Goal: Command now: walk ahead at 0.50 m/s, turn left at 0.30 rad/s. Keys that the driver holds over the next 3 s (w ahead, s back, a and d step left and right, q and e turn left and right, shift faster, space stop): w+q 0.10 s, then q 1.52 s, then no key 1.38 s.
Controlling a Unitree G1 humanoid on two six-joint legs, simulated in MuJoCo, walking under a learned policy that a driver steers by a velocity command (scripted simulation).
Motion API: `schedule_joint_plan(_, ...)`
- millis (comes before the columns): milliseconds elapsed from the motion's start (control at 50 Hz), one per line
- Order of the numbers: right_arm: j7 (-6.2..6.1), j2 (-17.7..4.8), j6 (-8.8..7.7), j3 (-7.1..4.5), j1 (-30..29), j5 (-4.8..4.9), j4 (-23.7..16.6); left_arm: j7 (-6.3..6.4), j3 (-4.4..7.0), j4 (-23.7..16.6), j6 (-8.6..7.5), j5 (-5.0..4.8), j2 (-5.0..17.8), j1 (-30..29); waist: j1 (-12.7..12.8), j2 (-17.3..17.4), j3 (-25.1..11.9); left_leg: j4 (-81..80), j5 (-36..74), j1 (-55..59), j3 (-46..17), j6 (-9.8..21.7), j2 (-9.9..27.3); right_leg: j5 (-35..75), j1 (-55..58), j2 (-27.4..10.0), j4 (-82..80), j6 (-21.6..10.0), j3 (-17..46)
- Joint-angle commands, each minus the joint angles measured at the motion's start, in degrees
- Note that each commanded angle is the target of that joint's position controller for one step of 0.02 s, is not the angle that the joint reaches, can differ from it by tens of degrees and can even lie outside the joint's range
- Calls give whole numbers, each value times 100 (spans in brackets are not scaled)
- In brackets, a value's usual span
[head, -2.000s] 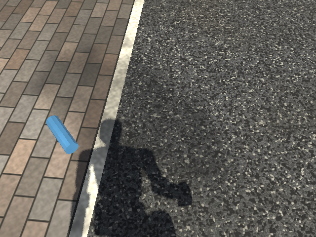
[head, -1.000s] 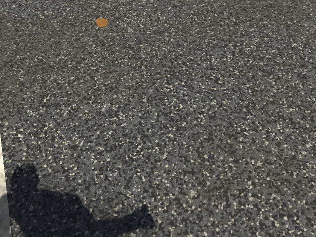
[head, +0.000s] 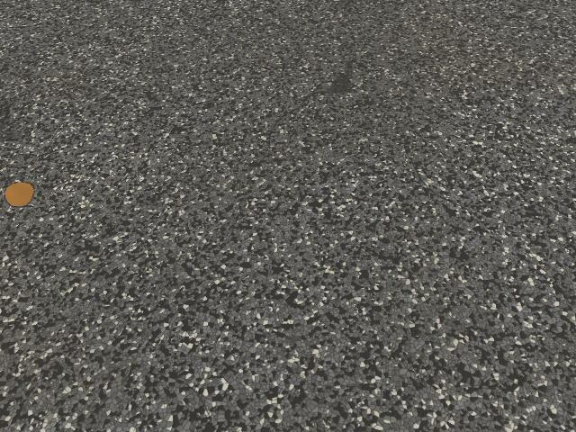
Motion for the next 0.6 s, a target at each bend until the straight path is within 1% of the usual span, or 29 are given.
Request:
schedule_joint_plan(20,26,-144,-40,1,-361,-10,-384,27,112,-248,-124,-8,610,-110,-60,-627,414,-574,649,-306,58,-17,31,1776,-138,-1533,-655,-467,435)
schedule_joint_plan(60,62,-80,-56,56,-756,-24,-520,54,108,-165,-129,-4,630,1,51,-645,503,-1139,888,-181,314,39,7,2036,-12,-1540,-632,-415,181)
schedule_joint_plan(100,96,-60,-72,94,-1120,-38,-690,96,113,-38,-110,3,679,217,169,-624,592,-1602,846,-136,559,167,-33,2407,305,-1633,-517,-374,18)
schedule_joint_plan(120,107,-40,-89,107,-1188,-52,-746,121,108,14,-84,5,688,237,155,-593,651,-1847,740,-52,684,240,-98,3014,449,-1637,-290,-324,-119)
schedule_joint_plan(140,108,-31,-108,111,-1150,-67,-767,147,110,47,-57,6,727,238,120,-618,597,-2030,579,144,838,320,-230,3856,587,-1638,33,-259,-242)
schedule_joint_plan(160,92,-61,-126,97,-966,-87,-737,178,122,61,-35,5,803,202,38,-705,440,-2112,378,448,984,415,-427,4914,709,-1626,482,-186,-332)
schedule_joint_plan(180,61,-128,-143,68,-614,-109,-647,214,146,63,-10,2,897,138,-90,-814,201,-2138,157,832,1102,518,-652,5750,789,-1604,1061,-114,-394)
schedule_joint_plan(200,29,-236,-177,14,-41,-122,-498,239,176,47,36,3,986,49,-309,-855,-123,-2285,67,1394,1109,642,-847,6026,749,-1580,1914,-64,-436)
schedule_joint_plan(220,-13,-382,-242,-68,684,-181,-285,248,188,-6,71,-46,1028,-57,-638,-737,-538,-2816,595,2337,961,792,-933,5336,394,-1454,3095,43,-490)
schedule_joint_plan(240,-87,-831,-290,-212,1286,-228,-163,232,172,-169,51,-98,956,-102,-912,-287,-1051,-2857,2263,3690,73,1099,-149,3081,-760,-1118,4797,235,-552)
schedule_joint_plan(260,-143,-1532,-225,-402,1006,-112,-324,179,46,-426,49,-225,310,552,-314,1244,-1959,-2327,6015,5729,-2506,2258,1847,-2437,-2945,4,7273,553,-245)
schedule_joint_plan(280,-167,-1498,-139,-453,1271,202,-412,169,106,-443,83,-63,744,262,-709,93,-2652,-2692,6229,5720,-2780,2607,1891,-2048,-3258,-109,7627,564,855)
schedule_joint_plan(300,-234,-1250,-79,-395,721,214,-477,165,73,-565,92,-95,639,-169,-551,-99,-1817,-2976,5233,4951,-2218,2433,1714,-1558,-3493,-439,7447,562,974)
schedule_joint_plan(320,-262,-814,-20,-268,364,221,-493,166,66,-611,94,-44,631,-397,-359,-379,-914,-3326,4464,3906,-1816,2078,1357,-1305,-3444,-640,6813,570,913)
schedule_joint_plan(340,-287,-604,9,-200,189,231,-484,160,86,-687,176,38,647,-573,-190,-397,-462,-3547,3984,3265,-1543,1811,1016,-1256,-3301,-757,6329,609,956)
schedule_joint_plan(360,-298,-514,30,-168,81,217,-508,152,88,-665,317,114,627,-427,-44,-346,-318,-3699,3772,2714,-1329,1691,809,-1213,-2936,-762,6033,660,916)
schedule_joint_plan(380,-276,-554,19,-168,65,164,-517,151,84,-654,442,130,569,-309,36,-303,-351,-3746,3734,2424,-1199,1617,690,-1177,-2681,-720,5800,689,878)
schedule_joint_plan(400,-249,-667,-11,-200,66,119,-523,150,69,-668,516,123,494,-237,91,-267,-434,-3732,3852,2277,-1104,1587,585,-1109,-2552,-663,5618,715,822)
schedule_joint_plan(440,-221,-848,-29,-261,69,78,-558,158,65,-733,572,94,458,-277,112,-169,-585,-3720,3671,2203,-1067,1509,462,-904,-2544,-619,5254,745,805)
schedule_joint_plan(500,-232,-893,58,-292,120,83,-623,183,95,-908,640,93,551,-698,-31,59,-589,-3827,2250,2211,-1319,1333,331,-633,-2745,-622,4734,789,871)
schedule_joint_plan(560,-254,-940,162,-331,232,74,-676,198,103,-1081,693,72,599,-1151,-220,196,-464,-3939,723,2344,-1766,1230,298,-541,-2935,-597,4264,817,997)
schedule_joint_plan(600,-262,-952,211,-353,315,50,-698,214,98,-1174,692,43,614,-1363,-322,259,-360,-3934,195,2471,-2054,1218,312,-641,-2979,-531,3934,805,1065)
Next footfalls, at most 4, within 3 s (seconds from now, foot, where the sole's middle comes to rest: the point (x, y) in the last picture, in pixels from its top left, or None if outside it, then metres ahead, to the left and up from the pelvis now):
0.24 left None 0.28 0.11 -0.78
0.80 right None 0.34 -0.06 -0.78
1.26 left None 0.19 0.10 -0.78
1.82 right None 0.35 0.00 -0.78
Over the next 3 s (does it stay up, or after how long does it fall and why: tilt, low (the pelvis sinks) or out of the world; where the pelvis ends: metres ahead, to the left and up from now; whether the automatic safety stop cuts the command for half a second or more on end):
stays up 0.22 0.01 0.00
